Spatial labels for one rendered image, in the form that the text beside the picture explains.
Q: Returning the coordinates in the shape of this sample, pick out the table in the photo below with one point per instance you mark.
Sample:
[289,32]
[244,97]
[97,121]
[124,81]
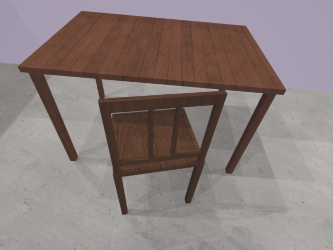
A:
[158,51]

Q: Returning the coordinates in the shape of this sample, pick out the chair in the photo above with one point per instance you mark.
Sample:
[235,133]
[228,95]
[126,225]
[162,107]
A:
[157,140]

